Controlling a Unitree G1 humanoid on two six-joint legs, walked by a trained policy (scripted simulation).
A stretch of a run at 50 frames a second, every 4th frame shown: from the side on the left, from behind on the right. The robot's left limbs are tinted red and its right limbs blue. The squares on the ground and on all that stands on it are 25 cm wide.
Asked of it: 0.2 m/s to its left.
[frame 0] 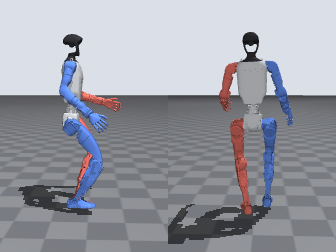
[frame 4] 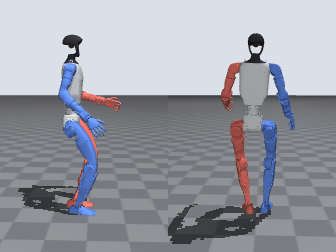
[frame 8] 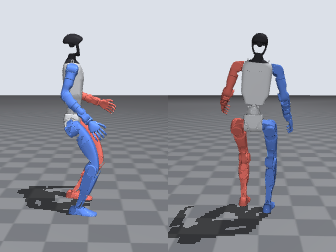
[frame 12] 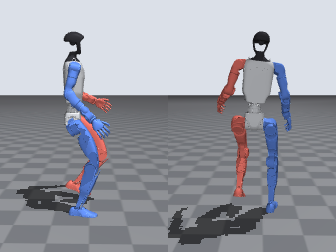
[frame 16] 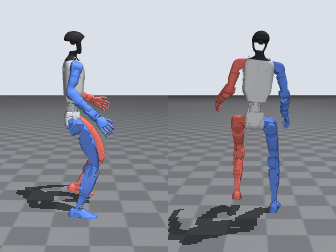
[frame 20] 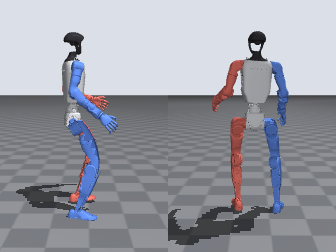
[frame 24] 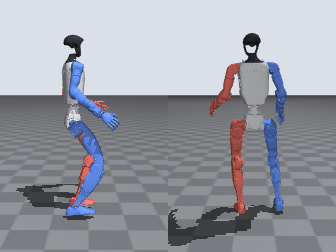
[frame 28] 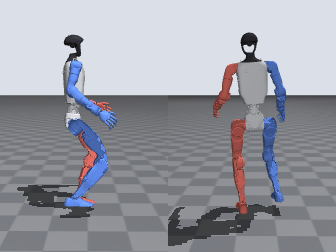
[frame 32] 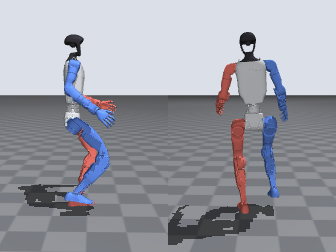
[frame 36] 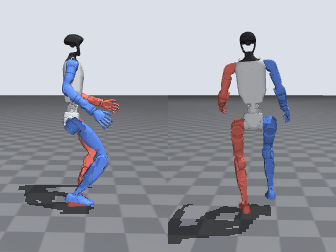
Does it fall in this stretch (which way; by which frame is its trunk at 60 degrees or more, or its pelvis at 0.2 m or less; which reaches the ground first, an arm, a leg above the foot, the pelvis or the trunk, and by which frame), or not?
no
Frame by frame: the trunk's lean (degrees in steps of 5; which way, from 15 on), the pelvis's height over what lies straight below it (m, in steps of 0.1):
0: 0, 0.7
4: 0, 0.7
8: 5, 0.7
12: 5, 0.8
16: 5, 0.8
20: 0, 0.7
24: 0, 0.7
28: 5, 0.7
32: 5, 0.7
36: 5, 0.7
